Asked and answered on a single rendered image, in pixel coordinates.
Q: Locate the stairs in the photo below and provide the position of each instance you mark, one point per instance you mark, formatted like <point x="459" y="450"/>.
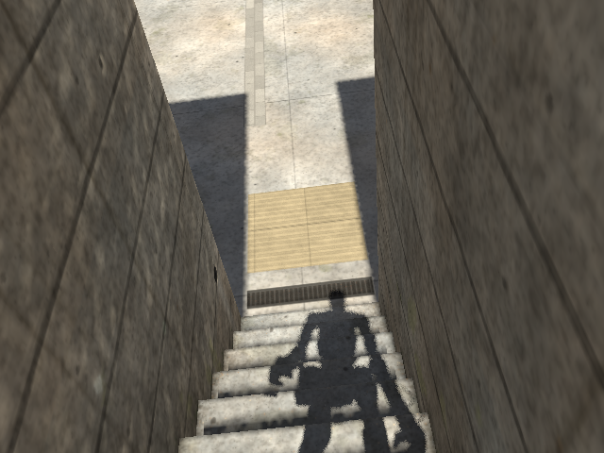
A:
<point x="312" y="381"/>

